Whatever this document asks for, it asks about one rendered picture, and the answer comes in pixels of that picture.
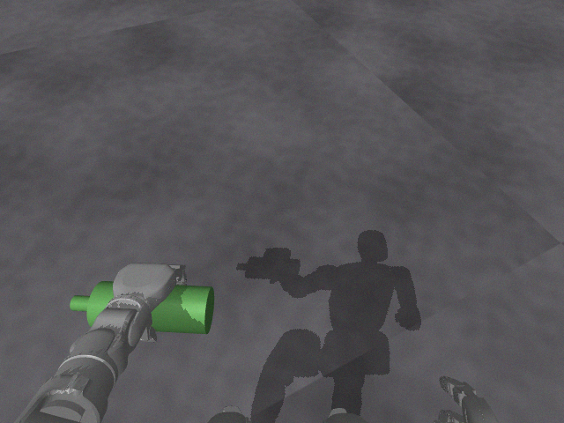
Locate left robot arm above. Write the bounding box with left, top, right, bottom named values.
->
left=14, top=294, right=151, bottom=423

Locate bottle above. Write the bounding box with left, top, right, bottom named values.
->
left=70, top=281, right=214, bottom=334

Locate right robot hand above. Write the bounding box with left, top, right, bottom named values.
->
left=434, top=376, right=499, bottom=423

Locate left robot hand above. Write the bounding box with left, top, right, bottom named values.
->
left=113, top=263, right=187, bottom=342

